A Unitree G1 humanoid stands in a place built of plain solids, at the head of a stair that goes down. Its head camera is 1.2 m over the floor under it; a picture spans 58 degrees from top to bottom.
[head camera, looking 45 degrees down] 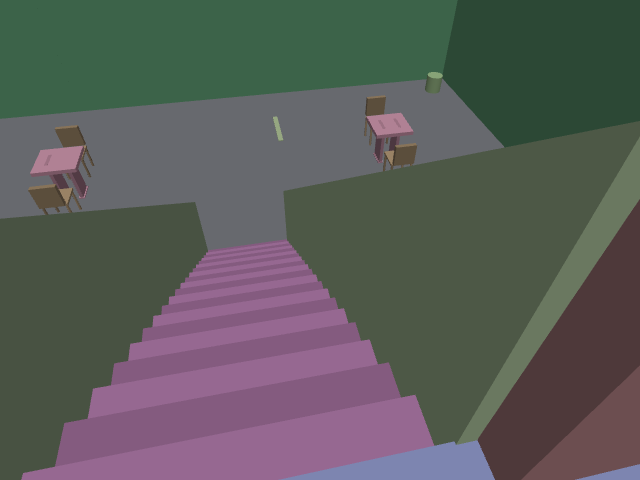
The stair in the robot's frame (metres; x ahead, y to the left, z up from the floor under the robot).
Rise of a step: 0.18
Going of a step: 0.22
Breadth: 1.21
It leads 11 degrees to the left of straight ahead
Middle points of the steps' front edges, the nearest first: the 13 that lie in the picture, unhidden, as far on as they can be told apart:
0.54 0.28 -0.18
0.75 0.32 -0.35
0.97 0.36 -0.53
1.19 0.41 -0.71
1.40 0.45 -0.89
1.62 0.50 -1.07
1.84 0.54 -1.24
2.05 0.58 -1.42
2.27 0.63 -1.60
2.49 0.67 -1.78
2.70 0.71 -1.95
2.92 0.76 -2.13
3.14 0.80 -2.31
